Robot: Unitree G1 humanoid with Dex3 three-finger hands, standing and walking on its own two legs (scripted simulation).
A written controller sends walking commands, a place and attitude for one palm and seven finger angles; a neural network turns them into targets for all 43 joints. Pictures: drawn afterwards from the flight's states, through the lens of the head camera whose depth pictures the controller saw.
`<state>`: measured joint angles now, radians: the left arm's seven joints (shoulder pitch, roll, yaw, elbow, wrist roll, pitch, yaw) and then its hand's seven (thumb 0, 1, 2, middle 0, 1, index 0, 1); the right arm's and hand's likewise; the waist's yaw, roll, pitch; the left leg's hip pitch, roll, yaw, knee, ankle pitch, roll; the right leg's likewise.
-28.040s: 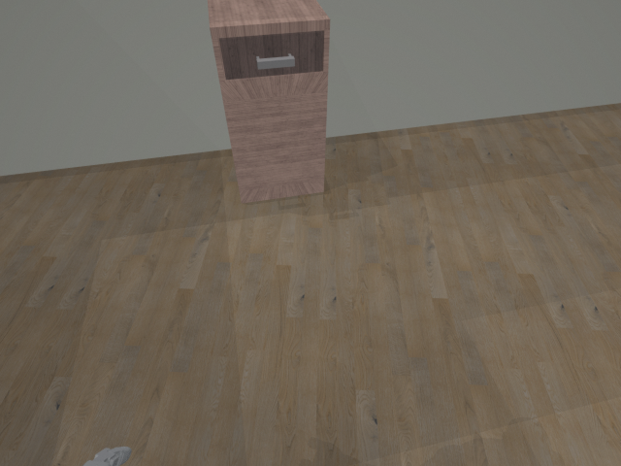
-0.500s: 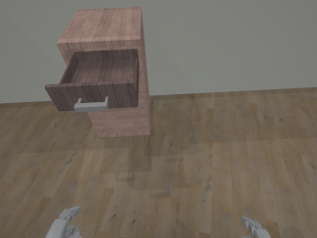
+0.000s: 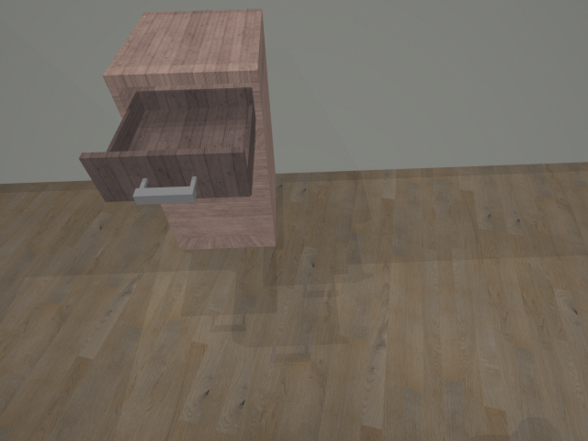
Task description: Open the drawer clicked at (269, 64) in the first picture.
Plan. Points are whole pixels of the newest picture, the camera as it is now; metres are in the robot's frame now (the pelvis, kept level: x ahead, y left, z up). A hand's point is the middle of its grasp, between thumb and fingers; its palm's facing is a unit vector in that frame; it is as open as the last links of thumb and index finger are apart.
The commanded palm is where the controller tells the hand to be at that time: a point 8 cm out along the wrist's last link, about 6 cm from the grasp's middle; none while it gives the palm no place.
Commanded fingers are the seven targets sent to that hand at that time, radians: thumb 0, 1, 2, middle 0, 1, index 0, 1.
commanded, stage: let the arm hang, fingers relaxed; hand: left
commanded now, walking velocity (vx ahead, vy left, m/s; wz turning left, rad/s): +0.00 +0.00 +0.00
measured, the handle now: (167, 188) +0.63 +0.33 -0.09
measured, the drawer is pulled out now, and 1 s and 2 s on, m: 0.30 0.30 0.30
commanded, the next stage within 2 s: look to check the result in 0.40 s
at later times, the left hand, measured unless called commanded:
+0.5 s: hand out of the picture +0.01 +0.16 -0.17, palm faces +0.02 -0.98 -0.20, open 7.3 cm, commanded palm none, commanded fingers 0.00 0.90 0.90 -0.20 -0.30 -0.20 -0.30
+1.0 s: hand out of the picture +0.03 +0.15 -0.17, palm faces +0.02 -0.98 -0.21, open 7.4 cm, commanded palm none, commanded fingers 0.00 0.90 0.90 -0.20 -0.30 -0.20 -0.30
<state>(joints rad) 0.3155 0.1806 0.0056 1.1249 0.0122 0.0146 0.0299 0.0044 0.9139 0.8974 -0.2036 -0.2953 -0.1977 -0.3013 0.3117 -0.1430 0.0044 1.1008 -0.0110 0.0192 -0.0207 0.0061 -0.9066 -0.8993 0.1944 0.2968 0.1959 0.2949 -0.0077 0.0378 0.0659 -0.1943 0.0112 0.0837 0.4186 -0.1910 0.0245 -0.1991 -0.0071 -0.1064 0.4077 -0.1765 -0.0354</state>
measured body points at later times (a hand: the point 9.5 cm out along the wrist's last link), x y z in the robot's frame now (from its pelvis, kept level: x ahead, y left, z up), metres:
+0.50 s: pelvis +0.01 -0.01 +0.00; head +0.03 -0.02 +0.45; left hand +0.01 +0.21 -0.16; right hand -0.02 -0.22 -0.16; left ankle +0.03 +0.10 -0.74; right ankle +0.03 -0.10 -0.74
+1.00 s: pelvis +0.03 -0.02 +0.00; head +0.04 -0.03 +0.45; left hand +0.03 +0.20 -0.15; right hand +0.02 -0.23 -0.17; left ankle +0.03 +0.10 -0.74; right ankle +0.03 -0.10 -0.74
